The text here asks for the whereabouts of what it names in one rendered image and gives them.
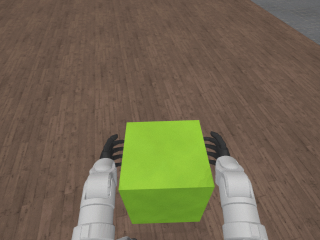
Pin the right robot forearm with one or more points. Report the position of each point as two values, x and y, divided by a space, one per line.
240 214

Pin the carton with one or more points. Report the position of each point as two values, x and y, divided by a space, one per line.
165 173

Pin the left robot hand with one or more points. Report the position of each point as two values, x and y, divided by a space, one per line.
108 149

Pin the right robot hand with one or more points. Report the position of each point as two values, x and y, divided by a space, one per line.
220 147

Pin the left robot forearm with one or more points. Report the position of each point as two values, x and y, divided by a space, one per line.
97 205

